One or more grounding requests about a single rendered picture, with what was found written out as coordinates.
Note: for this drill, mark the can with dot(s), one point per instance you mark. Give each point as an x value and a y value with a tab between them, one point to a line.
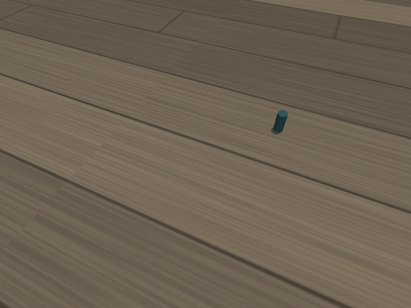
280	120

